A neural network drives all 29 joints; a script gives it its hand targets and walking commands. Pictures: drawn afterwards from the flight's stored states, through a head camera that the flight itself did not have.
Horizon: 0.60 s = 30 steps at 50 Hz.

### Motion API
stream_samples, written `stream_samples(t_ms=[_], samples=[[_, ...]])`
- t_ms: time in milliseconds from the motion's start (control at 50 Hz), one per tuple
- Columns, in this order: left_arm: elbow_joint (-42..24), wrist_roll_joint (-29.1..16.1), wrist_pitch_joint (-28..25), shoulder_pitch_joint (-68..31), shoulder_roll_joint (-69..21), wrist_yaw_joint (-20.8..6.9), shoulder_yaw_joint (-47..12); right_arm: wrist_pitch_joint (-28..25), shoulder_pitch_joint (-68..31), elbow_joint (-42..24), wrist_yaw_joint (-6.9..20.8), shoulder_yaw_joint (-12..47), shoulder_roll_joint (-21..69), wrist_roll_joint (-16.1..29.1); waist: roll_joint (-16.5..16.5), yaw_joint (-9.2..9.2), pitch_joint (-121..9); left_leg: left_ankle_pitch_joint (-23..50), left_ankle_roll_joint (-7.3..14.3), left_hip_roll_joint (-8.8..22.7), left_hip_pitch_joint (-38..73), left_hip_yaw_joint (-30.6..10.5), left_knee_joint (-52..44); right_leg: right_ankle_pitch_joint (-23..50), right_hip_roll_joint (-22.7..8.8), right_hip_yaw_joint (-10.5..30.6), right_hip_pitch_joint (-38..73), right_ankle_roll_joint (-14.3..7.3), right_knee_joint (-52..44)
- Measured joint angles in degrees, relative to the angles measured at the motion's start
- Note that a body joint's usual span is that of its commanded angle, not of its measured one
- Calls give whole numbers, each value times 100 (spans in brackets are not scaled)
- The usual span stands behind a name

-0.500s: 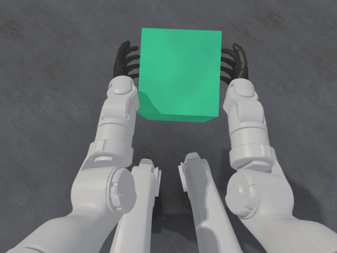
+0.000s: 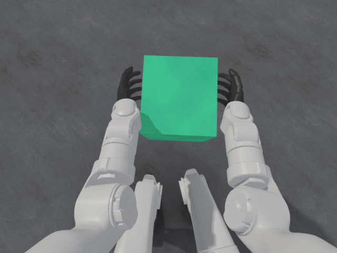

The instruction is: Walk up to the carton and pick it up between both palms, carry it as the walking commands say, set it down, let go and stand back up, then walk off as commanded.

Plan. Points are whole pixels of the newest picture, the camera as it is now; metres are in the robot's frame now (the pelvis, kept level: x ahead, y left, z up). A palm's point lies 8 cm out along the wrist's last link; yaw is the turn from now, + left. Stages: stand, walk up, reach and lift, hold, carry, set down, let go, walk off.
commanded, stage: reach and lift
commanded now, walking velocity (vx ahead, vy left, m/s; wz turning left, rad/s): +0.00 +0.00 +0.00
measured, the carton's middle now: (178, 105) +0.46 -0.04 -0.13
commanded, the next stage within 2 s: none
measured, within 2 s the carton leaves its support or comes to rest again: neither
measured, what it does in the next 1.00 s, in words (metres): rises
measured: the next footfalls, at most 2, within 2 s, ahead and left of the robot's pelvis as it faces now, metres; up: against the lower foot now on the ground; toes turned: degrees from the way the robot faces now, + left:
none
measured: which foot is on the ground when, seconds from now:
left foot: down 0.00-1.00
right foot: down 0.00-1.00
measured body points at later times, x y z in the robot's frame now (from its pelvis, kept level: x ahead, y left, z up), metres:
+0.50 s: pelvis +0.03 +0.00 +0.07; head +0.19 -0.01 +0.49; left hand +0.45 +0.09 +0.01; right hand +0.42 -0.17 +0.01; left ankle +0.07 +0.10 -0.55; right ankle +0.09 -0.12 -0.55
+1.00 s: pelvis +0.04 +0.00 +0.13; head +0.17 -0.01 +0.56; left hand +0.43 +0.09 +0.08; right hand +0.40 -0.17 +0.08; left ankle +0.07 +0.10 -0.55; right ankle +0.09 -0.12 -0.55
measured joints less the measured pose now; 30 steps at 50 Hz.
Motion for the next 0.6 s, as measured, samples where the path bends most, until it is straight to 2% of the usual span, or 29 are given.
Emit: stream_samples(t_ms=[600], samples=[[-70, -95, -468, 1174, -209, -55, -279, -450, 1269, -232, -34, 275, 312, -28, -24, 34, 25, 406, 58, 95, 2205, -242, -1937, 371, -73, 103, 2208, -101, -1917]])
